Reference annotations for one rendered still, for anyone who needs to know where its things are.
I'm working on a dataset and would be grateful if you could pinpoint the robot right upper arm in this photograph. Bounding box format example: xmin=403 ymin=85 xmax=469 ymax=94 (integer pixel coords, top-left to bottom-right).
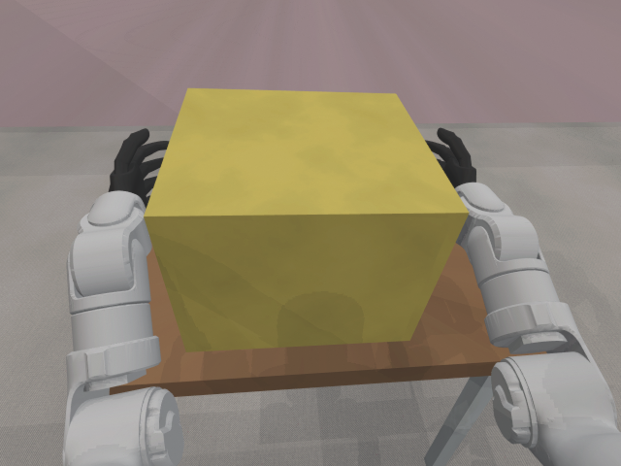
xmin=491 ymin=351 xmax=621 ymax=466

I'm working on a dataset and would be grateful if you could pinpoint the robot right hand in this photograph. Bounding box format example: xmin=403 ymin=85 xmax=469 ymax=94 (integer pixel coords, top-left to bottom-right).
xmin=425 ymin=128 xmax=476 ymax=188

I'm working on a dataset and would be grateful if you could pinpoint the carton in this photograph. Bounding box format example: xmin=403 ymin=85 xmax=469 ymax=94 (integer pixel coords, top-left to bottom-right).
xmin=144 ymin=88 xmax=469 ymax=352

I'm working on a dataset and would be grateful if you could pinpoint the right robot forearm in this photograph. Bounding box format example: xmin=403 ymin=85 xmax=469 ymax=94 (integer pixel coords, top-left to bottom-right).
xmin=455 ymin=183 xmax=617 ymax=427

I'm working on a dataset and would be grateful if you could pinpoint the left robot forearm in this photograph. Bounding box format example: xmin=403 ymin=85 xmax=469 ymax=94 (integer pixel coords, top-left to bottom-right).
xmin=62 ymin=191 xmax=161 ymax=466

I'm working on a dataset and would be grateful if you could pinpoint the table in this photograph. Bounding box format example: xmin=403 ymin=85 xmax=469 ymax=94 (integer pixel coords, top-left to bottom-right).
xmin=110 ymin=243 xmax=547 ymax=466

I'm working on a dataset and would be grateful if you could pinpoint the robot left hand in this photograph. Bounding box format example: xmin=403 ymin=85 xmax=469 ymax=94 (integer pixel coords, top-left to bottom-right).
xmin=109 ymin=128 xmax=170 ymax=208

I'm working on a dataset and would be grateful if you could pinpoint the robot left upper arm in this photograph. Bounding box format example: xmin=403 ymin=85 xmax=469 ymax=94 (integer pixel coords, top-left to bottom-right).
xmin=65 ymin=386 xmax=184 ymax=466

